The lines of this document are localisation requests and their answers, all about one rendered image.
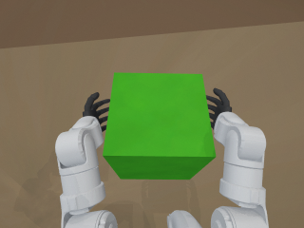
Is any right robot hand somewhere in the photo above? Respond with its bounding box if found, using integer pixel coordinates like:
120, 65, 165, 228
206, 88, 232, 129

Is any left robot hand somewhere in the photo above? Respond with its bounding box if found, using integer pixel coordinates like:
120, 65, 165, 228
83, 92, 110, 132

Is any robot left forearm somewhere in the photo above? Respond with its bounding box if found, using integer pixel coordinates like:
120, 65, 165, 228
55, 116, 106, 228

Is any robot right forearm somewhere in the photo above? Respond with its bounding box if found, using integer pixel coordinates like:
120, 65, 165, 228
214, 111, 269, 228

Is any robot right thigh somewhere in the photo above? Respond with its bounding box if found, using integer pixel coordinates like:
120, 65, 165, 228
167, 210, 202, 228

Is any robot right upper arm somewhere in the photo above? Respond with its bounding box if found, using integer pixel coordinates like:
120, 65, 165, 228
211, 206, 268, 228

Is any robot left upper arm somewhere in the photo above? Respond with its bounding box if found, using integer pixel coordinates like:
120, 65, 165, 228
65, 210, 118, 228

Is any carton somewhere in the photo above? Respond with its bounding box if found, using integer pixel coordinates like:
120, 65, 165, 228
103, 72, 216, 180

